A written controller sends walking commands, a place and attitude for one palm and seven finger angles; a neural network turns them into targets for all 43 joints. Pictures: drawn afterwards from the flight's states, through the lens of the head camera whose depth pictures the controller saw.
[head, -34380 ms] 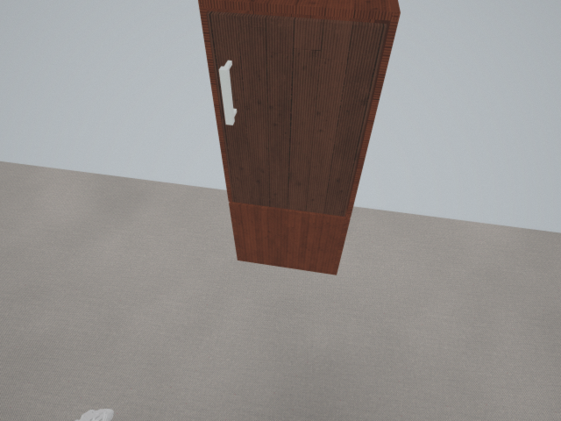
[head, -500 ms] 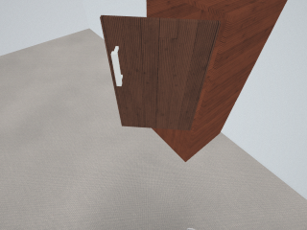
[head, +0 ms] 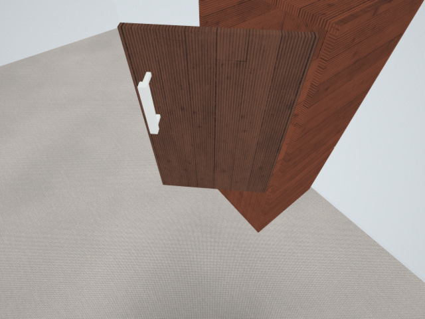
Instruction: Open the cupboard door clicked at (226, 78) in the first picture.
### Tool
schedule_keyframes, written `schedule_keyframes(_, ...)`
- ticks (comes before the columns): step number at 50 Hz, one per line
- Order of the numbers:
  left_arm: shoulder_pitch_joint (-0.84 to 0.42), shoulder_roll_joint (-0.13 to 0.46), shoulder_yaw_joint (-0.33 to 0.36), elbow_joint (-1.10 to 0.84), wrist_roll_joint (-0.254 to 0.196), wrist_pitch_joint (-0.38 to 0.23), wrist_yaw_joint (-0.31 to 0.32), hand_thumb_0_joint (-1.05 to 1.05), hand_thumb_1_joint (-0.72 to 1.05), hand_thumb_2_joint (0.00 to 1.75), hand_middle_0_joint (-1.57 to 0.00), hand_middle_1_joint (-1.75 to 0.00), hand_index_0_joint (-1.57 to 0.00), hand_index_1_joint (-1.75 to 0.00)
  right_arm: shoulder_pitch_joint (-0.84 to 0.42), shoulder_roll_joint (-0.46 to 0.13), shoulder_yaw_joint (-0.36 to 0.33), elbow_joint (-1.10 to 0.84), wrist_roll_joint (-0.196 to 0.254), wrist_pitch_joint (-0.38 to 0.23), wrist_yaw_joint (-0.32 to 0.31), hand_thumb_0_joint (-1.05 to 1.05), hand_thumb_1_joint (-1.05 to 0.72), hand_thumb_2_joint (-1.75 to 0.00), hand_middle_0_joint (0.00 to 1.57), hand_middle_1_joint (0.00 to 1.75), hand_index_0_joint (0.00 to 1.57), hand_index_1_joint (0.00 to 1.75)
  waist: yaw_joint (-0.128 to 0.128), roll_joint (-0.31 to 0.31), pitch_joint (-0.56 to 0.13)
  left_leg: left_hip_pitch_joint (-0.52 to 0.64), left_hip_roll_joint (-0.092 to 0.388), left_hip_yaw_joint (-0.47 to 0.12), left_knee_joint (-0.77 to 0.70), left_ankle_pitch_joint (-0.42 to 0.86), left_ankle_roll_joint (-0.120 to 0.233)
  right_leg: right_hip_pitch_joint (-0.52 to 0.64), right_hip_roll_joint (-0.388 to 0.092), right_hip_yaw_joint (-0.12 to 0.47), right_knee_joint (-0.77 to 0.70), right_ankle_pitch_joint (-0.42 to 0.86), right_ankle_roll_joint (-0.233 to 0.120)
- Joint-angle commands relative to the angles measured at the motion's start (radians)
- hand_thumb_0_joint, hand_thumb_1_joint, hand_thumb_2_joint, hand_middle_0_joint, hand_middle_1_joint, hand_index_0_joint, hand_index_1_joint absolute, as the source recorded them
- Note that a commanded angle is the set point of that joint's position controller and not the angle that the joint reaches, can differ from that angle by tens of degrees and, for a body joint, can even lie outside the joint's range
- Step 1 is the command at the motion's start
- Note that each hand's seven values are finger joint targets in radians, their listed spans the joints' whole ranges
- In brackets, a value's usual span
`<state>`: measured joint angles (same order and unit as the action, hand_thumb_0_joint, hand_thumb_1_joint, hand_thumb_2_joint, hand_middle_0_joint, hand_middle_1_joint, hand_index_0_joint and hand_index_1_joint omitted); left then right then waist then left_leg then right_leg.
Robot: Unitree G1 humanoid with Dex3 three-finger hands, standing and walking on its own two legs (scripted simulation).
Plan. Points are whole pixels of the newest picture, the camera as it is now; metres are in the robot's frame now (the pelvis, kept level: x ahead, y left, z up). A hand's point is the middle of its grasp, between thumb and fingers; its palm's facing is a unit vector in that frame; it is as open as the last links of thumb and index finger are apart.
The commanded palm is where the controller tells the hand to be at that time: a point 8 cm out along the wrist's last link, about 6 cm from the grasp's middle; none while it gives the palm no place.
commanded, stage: come to a stop and stand still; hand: left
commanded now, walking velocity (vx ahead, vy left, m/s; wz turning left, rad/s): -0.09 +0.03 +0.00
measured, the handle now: (151, 104) +0.56 +0.18 +0.05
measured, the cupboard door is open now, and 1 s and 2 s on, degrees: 46 46 46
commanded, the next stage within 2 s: look again from close up in 0.82 s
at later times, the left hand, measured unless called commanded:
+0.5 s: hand out of the picture +0.02 +0.21 -0.17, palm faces +0.02 -0.97 -0.24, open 7.4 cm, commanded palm none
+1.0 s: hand out of the picture -0.06 +0.20 -0.17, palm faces -0.02 -0.98 -0.17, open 7.4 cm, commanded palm none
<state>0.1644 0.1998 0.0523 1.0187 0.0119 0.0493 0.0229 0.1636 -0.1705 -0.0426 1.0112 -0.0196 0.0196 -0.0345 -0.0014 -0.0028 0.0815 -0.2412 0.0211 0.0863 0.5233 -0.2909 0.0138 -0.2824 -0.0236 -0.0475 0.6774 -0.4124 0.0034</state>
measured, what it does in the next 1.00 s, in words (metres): steps on the spot: left foot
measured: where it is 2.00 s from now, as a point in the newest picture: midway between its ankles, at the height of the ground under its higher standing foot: outside the picture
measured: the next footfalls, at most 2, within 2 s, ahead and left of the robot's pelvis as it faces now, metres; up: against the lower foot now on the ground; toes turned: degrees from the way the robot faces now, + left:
left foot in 0.32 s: +0.01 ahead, +0.12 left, +0.00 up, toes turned +2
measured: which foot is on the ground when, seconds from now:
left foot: down 0.00-0.04, up 0.06-0.30, down 0.32-1.00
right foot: down 0.00-1.00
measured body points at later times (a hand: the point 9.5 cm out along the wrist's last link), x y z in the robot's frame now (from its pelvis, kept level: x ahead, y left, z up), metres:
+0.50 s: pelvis -0.03 +0.03 -0.01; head -0.02 +0.03 +0.44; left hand +0.02 +0.27 -0.15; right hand +0.05 -0.21 -0.15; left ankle -0.03 +0.11 -0.73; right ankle -0.03 -0.11 -0.73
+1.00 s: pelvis -0.06 +0.03 +0.00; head -0.06 +0.04 +0.45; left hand -0.06 +0.26 -0.16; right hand -0.06 -0.20 -0.15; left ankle -0.03 +0.11 -0.73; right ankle -0.03 -0.11 -0.73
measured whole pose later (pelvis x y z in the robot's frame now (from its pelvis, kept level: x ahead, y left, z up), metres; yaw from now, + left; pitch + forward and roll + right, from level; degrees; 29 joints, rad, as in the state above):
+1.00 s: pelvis -0.06 +0.03 +0.00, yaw -1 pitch -1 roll +0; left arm 0.34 0.16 -0.02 1.06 0.02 0.01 0.02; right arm 0.32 -0.18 0.00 1.06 -0.01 -0.01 -0.01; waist 0.00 -0.02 0.01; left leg -0.23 -0.03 0.08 0.46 -0.21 0.06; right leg -0.25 -0.05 -0.01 0.47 -0.20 0.03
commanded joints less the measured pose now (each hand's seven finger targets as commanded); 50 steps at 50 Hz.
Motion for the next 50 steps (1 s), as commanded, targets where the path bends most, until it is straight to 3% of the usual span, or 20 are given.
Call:
schedule_keyframes(1, 0.14, 0.138, 0.026, -0.053, 0.011, -0.039, 0.012, 0.0, 0.9, 0.9, -0.2, -0.3, -0.2, -0.3, 0.055, -0.15, -0.046, -0.052, 0.01, 0.007, -0.011, 0.0, -0.9, -0.9, 0.2, 0.3, 0.2, 0.3, 0.015, -0.082, -0.175, 0.029, 0.106, -0.066, 0.114, 0.45, 0.015, 0.165, -0.138, 0.174, -0.25, 0.705, -0.05)
schedule_keyframes(2, 0.116, 0.181, 0.026, -0.053, 0.013, -0.046, 0.011, 0.0, 0.9, 0.9, -0.2, -0.3, -0.2, -0.3, 0.067, -0.116, -0.039, -0.058, 0.015, 0.015, 0.002, 0.0, -0.9, -0.9, 0.2, 0.3, 0.2, 0.3, 0.001, -0.203, -0.132, -0.075, -0.004, -0.004, 0.213, -0.061, -0.039, 0.163, -0.307, 0.275, -0.296, 0.889, -0.143)
schedule_keyframes(3, 0.118, 0.183, 0.025, -0.051, 0.011, -0.051, 0.013, 0.0, 0.9, 0.9, -0.2, -0.3, -0.2, -0.3, 0.026, -0.094, -0.035, -0.063, 0.015, 0.029, 0.003, 0.0, -0.9, -0.9, 0.2, 0.3, 0.2, 0.3, 0.028, -0.215, -0.129, -0.113, -0.031, -0.065, 0.355, -0.3, -0.042, 0.144, -0.353, 0.319, -0.321, 0.964, -0.204)
schedule_keyframes(4, 0.109, 0.167, 0.021, -0.052, 0.01, -0.052, 0.018, 0.0, 0.9, 0.9, -0.2, -0.3, -0.2, -0.3, -0.007, -0.093, -0.032, -0.066, 0.011, 0.036, 0.001, 0.0, -0.9, -0.9, 0.2, 0.3, 0.2, 0.3, 0.028, -0.192, -0.107, -0.158, -0.026, -0.113, 0.439, -0.309, -0.039, 0.15, -0.327, 0.297, -0.305, 1.004, -0.219)
schedule_keyframes(6, 0.091, 0.148, 0.019, -0.048, 0.007, -0.056, 0.024, 0.0, 0.9, 0.9, -0.2, -0.3, -0.2, -0.3, -0.012, -0.09, -0.025, -0.055, 0.014, 0.032, 0.003, 0.0, -0.9, -0.9, 0.2, 0.3, 0.2, 0.3, 0.018, -0.163, -0.113, -0.204, -0.017, -0.109, 0.456, -0.263, -0.052, 0.23, -0.282, 0.235, -0.268, 1.089, -0.214)
schedule_keyframes(9, 0.102, 0.168, 0.02, -0.048, 0.008, -0.059, 0.02, 0.0, 0.9, 0.9, -0.2, -0.3, -0.2, -0.3, -0.024, -0.085, -0.015, -0.051, 0.018, 0.023, 0.012, 0.0, -0.9, -0.9, 0.2, 0.3, 0.2, 0.3, 0.029, -0.161, -0.139, -0.155, -0.023, -0.074, 0.294, -0.213, -0.064, 0.273, -0.254, 0.198, -0.262, 1.03, -0.197)
schedule_keyframes(12, 0.1, 0.174, 0.019, -0.03, 0.006, -0.06, 0.017, 0.0, 0.9, 0.9, -0.2, -0.3, -0.2, -0.3, 0.003, -0.077, -0.008, -0.035, 0.017, 0.013, 0.013, 0.0, -0.9, -0.9, 0.2, 0.3, 0.2, 0.3, 0.019, -0.142, -0.144, -0.059, -0.033, -0.043, 0.056, -0.104, -0.064, 0.265, -0.228, 0.191, -0.237, 0.955, -0.166)
schedule_keyframes(14, 0.073, 0.162, 0.011, -0.02, -0.005, -0.06, 0.014, 0.0, 0.9, 0.9, -0.2, -0.3, -0.2, -0.3, 0.061, -0.086, -0.004, -0.007, 0.015, -0.001, 0.011, 0.0, -0.9, -0.9, 0.2, 0.3, 0.2, 0.3, -0.011, -0.123, -0.143, 0.103, -0.01, -0.054, -0.148, 0.124, -0.049, 0.168, -0.187, 0.168, -0.211, 0.774, -0.1)
schedule_keyframes(15, 0.142, 0.135, 0.0, -0.041, 0.003, -0.084, 0.061, 0.0, 0.9, 0.9, -0.2, -0.3, -0.2, -0.3, 0.051, -0.158, -0.022, -0.09, 0.015, -0.025, 0.014, 0.0, -0.9, -0.9, 0.2, 0.3, 0.2, 0.3, -0.016, 0.066, -0.218, 0.111, 0.051, -0.031, -0.027, 0.253, -0.033, 0.199, -0.159, 0.187, -0.117, 0.968, -0.054)
schedule_keyframes(16, 0.118, 0.157, -0.001, -0.058, 0.004, -0.084, 0.06, 0.0, 0.9, 0.9, -0.2, -0.3, -0.2, -0.3, 0.045, -0.154, -0.013, -0.116, 0.015, -0.032, 0.015, 0.0, -0.9, -0.9, 0.2, 0.3, 0.2, 0.3, -0.018, 0.122, -0.219, 0.092, 0.081, -0.06, 0.017, 0.444, -0.016, 0.173, -0.153, 0.124, -0.103, 0.85, -0.046)
schedule_keyframes(18, 0.141, 0.123, -0.005, -0.083, 0.012, -0.072, 0.057, 0.0, 0.9, 0.9, -0.2, -0.3, -0.2, -0.3, 0.107, -0.124, -0.013, -0.122, 0.005, -0.033, 0.005, 0.0, -0.9, -0.9, 0.2, 0.3, 0.2, 0.3, -0.01, 0.093, -0.266, 0.118, 0.109, -0.107, 0.07, 0.646, 0.012, 0.143, -0.118, 0.085, -0.05, 0.729, -0.057)
schedule_keyframes(19, 0.128, 0.116, -0.011, -0.091, 0.009, -0.063, 0.052, 0.0, 0.9, 0.9, -0.2, -0.3, -0.2, -0.3, 0.103, -0.136, -0.014, -0.132, 0.009, -0.029, 0.003, 0.0, -0.9, -0.9, 0.2, 0.3, 0.2, 0.3, -0.007, 0.084, -0.213, 0.119, 0.122, -0.132, 0.041, 0.699, 0.025, 0.088, -0.086, 0.062, -0.049, 0.544, -0.053)
schedule_keyframes(20, 0.124, 0.096, -0.017, -0.097, 0.009, -0.053, 0.047, 0.0, 0.9, 0.9, -0.2, -0.3, -0.2, -0.3, 0.096, -0.146, -0.013, -0.141, 0.009, -0.029, 0.001, 0.0, -0.9, -0.9, 0.2, 0.3, 0.2, 0.3, -0.001, 0.087, -0.159, 0.094, 0.144, -0.16, -0.001, 0.68, 0.044, 0.054, -0.054, 0.044, -0.072, 0.342, -0.044)
schedule_keyframes(21, 0.125, 0.089, -0.023, -0.094, 0.011, -0.047, 0.043, 0.0, 0.9, 0.9, -0.2, -0.3, -0.2, -0.3, 0.084, -0.152, -0.008, -0.145, 0.004, -0.033, 0.001, 0.0, -0.9, -0.9, 0.2, 0.3, 0.2, 0.3, 0.011, 0.13, -0.108, 0.064, 0.155, -0.174, -0.032, 0.698, 0.059, 0.043, -0.035, 0.036, -0.086, 0.234, -0.036)
schedule_keyframes(22, 0.137, 0.089, -0.025, -0.094, 0.009, -0.044, 0.038, 0.0, 0.9, 0.9, -0.2, -0.3, -0.2, -0.3, 0.07, -0.15, -0.006, -0.152, 0.005, -0.035, 0.001, 0.0, -0.9, -0.9, 0.2, 0.3, 0.2, 0.3, 0.018, 0.101, -0.079, 0.026, 0.148, -0.183, -0.057, 0.593, 0.068, 0.052, -0.028, 0.041, -0.111, 0.184, -0.032)
schedule_keyframes(25, 0.133, 0.087, -0.035, -0.093, 0.009, -0.038, 0.023, 0.0, 0.9, 0.9, -0.2, -0.3, -0.2, -0.3, 0.058, -0.143, 0.0, -0.156, 0.004, -0.035, 0.01, 0.0, -0.9, -0.9, 0.2, 0.3, 0.2, 0.3, 0.014, 0.02, -0.002, -0.074, 0.1, -0.18, -0.145, 0.097, 0.05, 0.035, -0.039, 0.082, -0.178, 0.147, -0.035)
schedule_keyframes(27, 0.135, 0.093, -0.036, -0.099, 0.011, -0.037, 0.016, 0.0, 0.9, 0.9, -0.2, -0.3, -0.2, -0.3, 0.064, -0.143, 0.001, -0.148, 0.001, -0.035, 0.016, 0.0, -0.9, -0.9, 0.2, 0.3, 0.2, 0.3, 0.015, 0.033, 0.025, -0.13, 0.094, -0.198, -0.214, -0.109, 0.05, 0.039, -0.035, 0.08, -0.182, 0.12, -0.036)
schedule_keyframes(29, 0.146, 0.094, -0.035, -0.1, 0.014, -0.037, 0.013, 0.0, 0.9, 0.9, -0.2, -0.3, -0.2, -0.3, 0.074, -0.146, -0.005, -0.143, -0.001, -0.036, 0.018, 0.0, -0.9, -0.9, 0.2, 0.3, 0.2, 0.3, 0.014, 0.014, 0.015, -0.143, 0.094, -0.206, -0.245, -0.203, 0.049, 0.042, -0.032, 0.074, -0.184, 0.111, -0.034)
schedule_keyframes(36, 0.176, 0.091, -0.039, -0.082, 0.013, -0.05, 0.008, 0.0, 0.9, 0.9, -0.2, -0.3, -0.2, -0.3, 0.112, -0.138, 0.004, -0.101, 0.001, -0.044, 0.02, 0.0, -0.9, -0.9, 0.2, 0.3, 0.2, 0.3, 0.01, -0.018, -0.038, -0.097, 0.088, -0.197, -0.247, -0.165, 0.049, 0.046, -0.053, 0.088, -0.231, 0.129, -0.035)
schedule_keyframes(50, 0.215, 0.065, -0.056, 0.008, 0.005, -0.066, 0.01, 0.0, 0.9, 0.9, -0.2, -0.3, -0.2, -0.3, 0.168, -0.106, 0.023, 0.018, 0.011, -0.052, 0.015, 0.0, -0.9, -0.9, 0.2, 0.3, 0.2, 0.3, 0.002, -0.003, -0.017, -0.051, 0.076, -0.158, -0.229, -0.063, 0.027, 0.038, -0.079, 0.115, -0.295, 0.163, -0.031)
